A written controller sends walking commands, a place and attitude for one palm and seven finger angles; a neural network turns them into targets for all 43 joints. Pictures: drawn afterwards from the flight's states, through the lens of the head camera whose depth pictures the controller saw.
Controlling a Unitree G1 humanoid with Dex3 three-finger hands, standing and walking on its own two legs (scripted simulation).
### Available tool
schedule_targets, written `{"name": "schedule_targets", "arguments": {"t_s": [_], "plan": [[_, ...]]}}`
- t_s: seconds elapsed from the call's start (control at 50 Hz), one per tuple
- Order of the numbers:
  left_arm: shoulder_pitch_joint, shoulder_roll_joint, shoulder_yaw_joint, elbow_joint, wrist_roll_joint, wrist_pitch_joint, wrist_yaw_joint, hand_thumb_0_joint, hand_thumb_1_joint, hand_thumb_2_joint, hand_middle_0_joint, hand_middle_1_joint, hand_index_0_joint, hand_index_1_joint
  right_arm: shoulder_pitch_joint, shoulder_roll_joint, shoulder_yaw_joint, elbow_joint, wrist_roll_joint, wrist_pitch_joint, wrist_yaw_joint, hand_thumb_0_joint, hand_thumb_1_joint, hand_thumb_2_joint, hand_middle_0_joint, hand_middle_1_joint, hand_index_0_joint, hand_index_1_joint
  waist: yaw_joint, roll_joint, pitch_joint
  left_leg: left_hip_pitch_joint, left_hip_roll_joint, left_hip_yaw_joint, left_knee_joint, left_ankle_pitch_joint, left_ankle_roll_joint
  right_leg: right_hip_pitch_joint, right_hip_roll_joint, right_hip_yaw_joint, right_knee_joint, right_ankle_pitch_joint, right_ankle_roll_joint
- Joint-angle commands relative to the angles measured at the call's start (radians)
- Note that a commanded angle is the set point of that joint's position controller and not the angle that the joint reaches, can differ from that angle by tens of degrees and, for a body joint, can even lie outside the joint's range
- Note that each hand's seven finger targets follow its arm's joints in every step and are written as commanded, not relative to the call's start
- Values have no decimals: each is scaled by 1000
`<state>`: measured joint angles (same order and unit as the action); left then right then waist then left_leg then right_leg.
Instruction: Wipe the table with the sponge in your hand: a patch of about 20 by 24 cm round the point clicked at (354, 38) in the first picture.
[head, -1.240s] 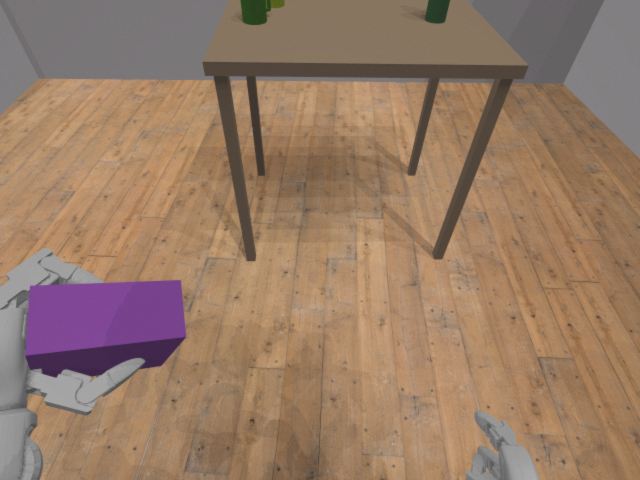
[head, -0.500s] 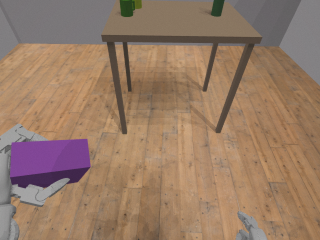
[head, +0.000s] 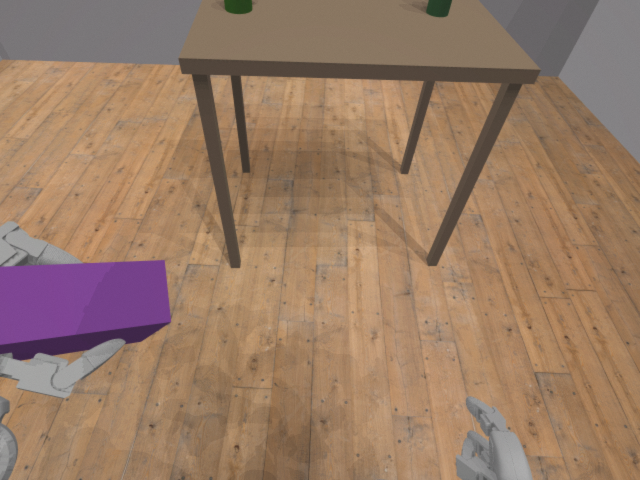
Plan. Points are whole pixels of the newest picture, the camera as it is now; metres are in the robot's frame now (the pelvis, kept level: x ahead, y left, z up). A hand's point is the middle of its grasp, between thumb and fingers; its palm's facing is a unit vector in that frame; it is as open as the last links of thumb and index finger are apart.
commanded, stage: walk to a spot facing it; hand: left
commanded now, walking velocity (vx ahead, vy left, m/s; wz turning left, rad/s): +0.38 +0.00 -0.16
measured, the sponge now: (106, 309) +0.23 +0.22 +0.16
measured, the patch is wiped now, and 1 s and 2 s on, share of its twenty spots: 0.00 0.00 0.00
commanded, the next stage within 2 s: turn to face it in 0.66 s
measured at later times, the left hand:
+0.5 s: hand (220, 195) +0.37 +0.15 +0.18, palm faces +0.32 -0.78 -0.53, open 9.8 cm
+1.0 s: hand (209, 122) +0.48 +0.18 +0.20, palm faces +0.49 -0.76 -0.44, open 9.8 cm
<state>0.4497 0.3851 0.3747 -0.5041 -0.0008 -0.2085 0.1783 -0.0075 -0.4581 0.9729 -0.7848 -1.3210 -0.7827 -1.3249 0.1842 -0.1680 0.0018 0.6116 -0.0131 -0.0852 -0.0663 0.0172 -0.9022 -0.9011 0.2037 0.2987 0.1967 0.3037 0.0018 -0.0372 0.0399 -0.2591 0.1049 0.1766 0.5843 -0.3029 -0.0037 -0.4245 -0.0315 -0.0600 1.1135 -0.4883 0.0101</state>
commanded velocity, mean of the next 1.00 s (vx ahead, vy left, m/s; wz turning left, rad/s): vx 0.23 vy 0.00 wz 0.05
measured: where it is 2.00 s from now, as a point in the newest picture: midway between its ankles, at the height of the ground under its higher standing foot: outside the picture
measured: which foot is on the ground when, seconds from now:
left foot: down 0.00-0.26, up 0.28-0.76, down 0.78-1.00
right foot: up 0.00-0.22, down 0.24-0.78, up 0.80-1.00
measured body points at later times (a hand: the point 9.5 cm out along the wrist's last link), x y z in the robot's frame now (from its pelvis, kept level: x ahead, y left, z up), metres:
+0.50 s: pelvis +0.15 -0.08 +0.01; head +0.19 -0.10 +0.45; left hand +0.35 +0.19 +0.21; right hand +0.30 -0.34 -0.10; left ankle +0.17 +0.07 -0.62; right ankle +0.16 -0.13 -0.73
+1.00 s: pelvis +0.28 -0.07 +0.00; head +0.31 -0.07 +0.44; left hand +0.44 +0.22 +0.22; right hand +0.49 -0.24 -0.08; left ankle +0.32 +0.06 -0.73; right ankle +0.32 -0.19 -0.69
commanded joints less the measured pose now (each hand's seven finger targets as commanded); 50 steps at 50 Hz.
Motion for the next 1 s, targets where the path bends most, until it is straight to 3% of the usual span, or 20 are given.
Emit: {"name": "schedule_targets", "arguments": {"t_s": [0.0,0.04,0.14,0.2,0.22,0.24,0.26,0.3,0.38,0.48,0.62,0.66,0.72,0.74,0.76,0.78,0.8,0.84,0.9,0.98], "plan": [[-48,99,45,-242,-8,-56,-4,0,100,1300,-1200,-1600,-1200,-1600,-23,-147,-48,-126,12,-51,3,0,-900,-900,200,300,200,300,-14,226,-73,221,267,-251,-301,190,172,-260,-75,-8,-35,98,11],[-37,105,57,-243,-6,-47,-8,0,100,1300,-1200,-1600,-1200,-1600,-29,-146,-45,-142,11,-54,3,0,-900,-900,200,300,200,300,-10,271,-74,179,224,-138,-314,192,138,-178,-64,-63,-156,158,15],[-41,155,113,-200,-16,-47,-12,0,100,1300,-1200,-1600,-1200,-1600,-55,-133,-39,-153,3,-51,-8,0,-900,-900,200,300,200,300,-10,270,-74,141,228,-61,-261,240,121,20,-15,-156,-437,207,12],[-45,152,110,-172,-17,-32,-16,0,100,1300,-1200,-1600,-1200,-1600,-56,-119,-40,-142,14,-35,-9,0,-900,-900,200,300,200,300,17,138,-164,22,143,11,96,228,84,344,20,-166,-594,268,-7],[-64,179,121,-181,-9,-26,-13,0,100,1300,-1200,-1600,-1200,-1600,-53,-100,-42,-142,21,-30,-5,0,-900,-900,200,300,200,300,21,-53,-206,-107,75,41,369,111,59,447,-125,46,-660,232,-69],[-32,197,139,-163,-5,-22,-9,0,100,1300,-1200,-1600,-1200,-1600,-72,-79,-36,-165,18,-26,-3,0,-900,-900,200,300,200,300,24,-269,-221,-375,-66,-13,643,-246,26,545,-346,498,-762,323,-183],[-59,224,170,-205,-22,-30,-3,0,100,1300,-1200,-1600,-1200,-1600,-107,-102,-30,-170,13,-28,3,0,-900,-900,200,300,200,300,26,-218,-200,-445,-47,-152,771,-266,15,516,-427,597,-825,323,-210],[-12,215,172,-184,-27,-50,-18,0,100,1300,-1200,-1600,-1200,-1600,-73,-118,-45,-127,15,-22,17,0,-900,-900,200,300,200,300,7,-93,-171,-455,6,-209,844,-118,-5,441,-400,494,-829,178,-182],[0,205,174,-268,-18,-84,-15,0,100,1300,-1200,-1600,-1200,-1600,-98,-122,-45,-115,11,17,20,0,-900,-900,200,300,200,300,-13,2,-142,-464,35,-186,819,12,-34,333,-337,164,-819,373,-159],[46,198,182,-224,-28,-86,-4,0,100,1300,-1200,-1600,-1200,-1600,-59,-128,-59,-132,7,23,20,0,-900,-900,200,300,200,300,-9,1,-117,-430,43,-115,475,77,-27,362,-306,21,-813,539,-150],[44,157,142,-209,-28,-64,16,0,100,1300,-1200,-1600,-1200,-1600,-26,-115,-61,-190,15,13,11,0,-900,-900,200,300,200,300,28,-113,-96,-323,-14,23,133,52,-3,459,-317,-38,-737,789,-134],[9,154,125,-234,-24,-62,23,0,100,1300,-1200,-1600,-1200,-1600,-24,-110,-59,-196,15,10,4,0,-900,-900,200,300,200,300,26,-120,-106,-225,-41,52,62,42,7,442,-321,-68,-660,848,-127],[-92,175,107,-289,-21,-71,34,0,100,1300,-1200,-1600,-1200,-1600,4,-116,-63,-192,7,1,-14,0,-900,-900,200,300,200,300,-33,-27,-206,106,-115,89,-92,161,30,305,-265,-160,-303,868,-52],[-100,167,96,-303,-20,-80,32,0,100,1300,-1200,-1600,-1200,-1600,-9,-130,-63,-197,5,-2,-18,0,-900,-900,200,300,200,300,-39,132,-244,280,-12,-96,-130,268,83,157,-197,-169,-98,639,-10],[-94,174,114,-331,-34,-95,31,0,100,1300,-1200,-1600,-1200,-1600,-18,-141,-54,-199,1,-9,-11,0,-900,-900,200,300,200,300,-11,341,-276,421,278,-524,-151,672,244,-86,-40,-98,126,-19,25],[-122,218,123,-312,-18,-98,30,0,100,1300,-1200,-1600,-1200,-1600,-15,-125,-34,-197,7,-11,6,0,-900,-900,200,300,200,300,-10,266,-251,392,359,-644,-183,724,295,-158,-11,36,230,-164,0],[-119,217,120,-227,-17,-87,13,0,100,1300,-1200,-1600,-1200,-1600,-26,-140,-37,-173,10,-5,13,0,-900,-900,200,300,200,300,-15,147,-192,297,347,-561,-214,596,269,-174,-43,80,231,-113,-6],[-130,256,177,-313,-26,-81,4,0,100,1300,-1200,-1600,-1200,-1600,-58,-148,-56,-163,17,2,8,0,-900,-900,200,300,200,300,4,213,-161,186,321,-408,-218,428,246,-173,-83,91,160,-43,12],[-67,174,134,-368,-32,-87,-9,0,100,1300,-1200,-1600,-1200,-1600,-65,-130,-39,-163,14,-17,28,0,-900,-900,200,300,200,300,18,288,-136,25,250,-182,-263,297,167,-39,-79,28,-52,77,17],[-77,106,95,-255,-35,-80,-17,0,100,1300,-1200,-1600,-1200,-1600,-42,-138,-44,-163,17,-57,39,0,-900,-900,200,300,200,300,4,312,-115,-31,262,-71,-266,209,110,66,-40,-58,-253,137,43]]}}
